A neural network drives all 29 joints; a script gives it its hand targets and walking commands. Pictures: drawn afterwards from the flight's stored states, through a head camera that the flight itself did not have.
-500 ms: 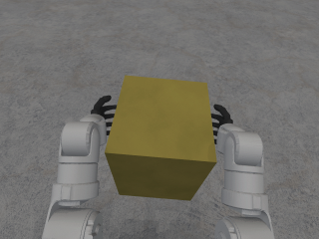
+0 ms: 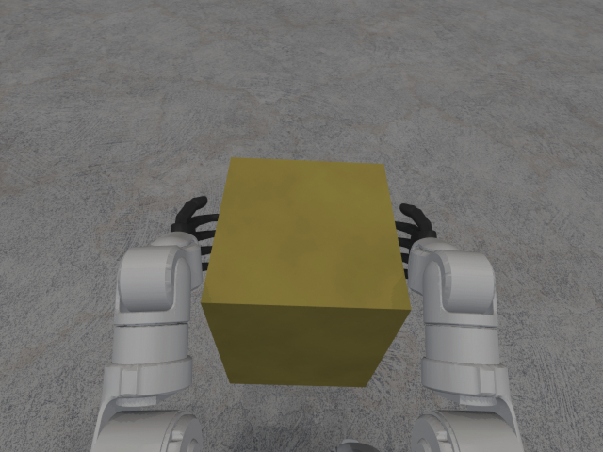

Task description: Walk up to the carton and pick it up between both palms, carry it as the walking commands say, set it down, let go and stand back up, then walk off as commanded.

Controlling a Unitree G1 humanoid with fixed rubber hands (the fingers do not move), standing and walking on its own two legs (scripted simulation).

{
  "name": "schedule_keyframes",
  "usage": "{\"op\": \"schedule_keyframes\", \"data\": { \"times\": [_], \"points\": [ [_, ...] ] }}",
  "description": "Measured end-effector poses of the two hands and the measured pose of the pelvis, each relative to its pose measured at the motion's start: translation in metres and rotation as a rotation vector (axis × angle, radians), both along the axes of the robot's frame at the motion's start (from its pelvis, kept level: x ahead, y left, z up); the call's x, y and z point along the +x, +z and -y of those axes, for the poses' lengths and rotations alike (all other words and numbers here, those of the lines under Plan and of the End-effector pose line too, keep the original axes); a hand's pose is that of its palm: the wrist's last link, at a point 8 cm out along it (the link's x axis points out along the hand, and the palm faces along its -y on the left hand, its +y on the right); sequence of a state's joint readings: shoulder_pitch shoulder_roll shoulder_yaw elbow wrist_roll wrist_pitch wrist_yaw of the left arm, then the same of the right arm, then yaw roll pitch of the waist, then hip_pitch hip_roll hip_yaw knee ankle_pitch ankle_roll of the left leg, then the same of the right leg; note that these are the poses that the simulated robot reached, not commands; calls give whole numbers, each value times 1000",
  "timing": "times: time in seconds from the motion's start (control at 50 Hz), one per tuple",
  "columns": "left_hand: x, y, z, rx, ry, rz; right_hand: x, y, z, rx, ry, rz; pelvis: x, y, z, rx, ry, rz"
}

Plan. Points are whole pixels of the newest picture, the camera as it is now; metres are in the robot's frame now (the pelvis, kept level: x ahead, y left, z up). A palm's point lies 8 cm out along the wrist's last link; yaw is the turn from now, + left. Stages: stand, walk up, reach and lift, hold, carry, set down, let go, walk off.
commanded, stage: carry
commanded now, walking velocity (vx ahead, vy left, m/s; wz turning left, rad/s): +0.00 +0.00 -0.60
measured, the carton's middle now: (302, 279) +0.35 +0.01 +0.03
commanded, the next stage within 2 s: none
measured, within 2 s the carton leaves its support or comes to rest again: neither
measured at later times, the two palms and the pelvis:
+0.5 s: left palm (314, 318) +0.26 +0.00 +0.10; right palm (599, 413) +0.18 -0.28 +0.10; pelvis -0.08 -0.03 +0.01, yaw -17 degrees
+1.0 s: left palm (417, 308) +0.27 -0.11 +0.11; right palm out of the picture +0.18 -0.39 +0.12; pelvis -0.02 -0.17 +0.01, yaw -19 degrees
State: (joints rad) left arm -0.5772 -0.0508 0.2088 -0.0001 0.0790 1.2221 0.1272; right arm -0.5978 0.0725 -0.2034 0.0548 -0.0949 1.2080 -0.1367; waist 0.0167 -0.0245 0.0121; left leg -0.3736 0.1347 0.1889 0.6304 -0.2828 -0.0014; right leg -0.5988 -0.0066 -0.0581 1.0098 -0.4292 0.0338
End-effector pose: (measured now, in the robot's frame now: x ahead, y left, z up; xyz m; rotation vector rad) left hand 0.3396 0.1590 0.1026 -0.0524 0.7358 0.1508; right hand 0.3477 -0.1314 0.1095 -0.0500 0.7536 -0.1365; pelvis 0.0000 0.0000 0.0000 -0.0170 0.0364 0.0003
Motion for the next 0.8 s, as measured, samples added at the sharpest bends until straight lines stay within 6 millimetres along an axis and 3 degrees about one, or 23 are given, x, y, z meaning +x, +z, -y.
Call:
{"op": "schedule_keyframes", "data": {
  "times": [0.08, 0.16, 0.24, 0.34, 0.46, 0.56, 0.64, 0.8],
  "points": [
    [-2, 12, 21, 30, -44, 29, -13, 5, 21, 15, -31, 29, -14, -1, 15, -13, -53, -5],
    [-5, 13, 59, 53, -96, 38, -32, -2, 58, 31, -75, 38, -27, -10, 34, -17, -99, -6],
    [-17, 2, 102, 71, -182, -13, -66, -14, 99, 47, -160, -13, -44, -7, 38, 10, -127, -6],
    [-35, -1, 142, 56, -282, -2, -108, -9, 135, 35, -263, -4, -66, -5, 34, 23, -187, -14],
    [-63, -5, 158, -4, -327, 9, -155, -2, 145, 28, -358, 16, -80, -1, 30, 22, -279, -8],
    [-96, -6, 159, -34, -305, -31, -194, -7, 145, 74, -412, -10, -74, 18, 47, -13, -314, -19],
    [-106, 4, 173, -22, -317, 18, -204, 1, 158, 37, -373, 30, -71, 22, 69, -19, -334, -23],
    [-106, 9, 233, 26, -352, 44, -207, 1, 218, 60, -382, 51, -61, 15, 124, -9, -308, 1]
  ]
}}
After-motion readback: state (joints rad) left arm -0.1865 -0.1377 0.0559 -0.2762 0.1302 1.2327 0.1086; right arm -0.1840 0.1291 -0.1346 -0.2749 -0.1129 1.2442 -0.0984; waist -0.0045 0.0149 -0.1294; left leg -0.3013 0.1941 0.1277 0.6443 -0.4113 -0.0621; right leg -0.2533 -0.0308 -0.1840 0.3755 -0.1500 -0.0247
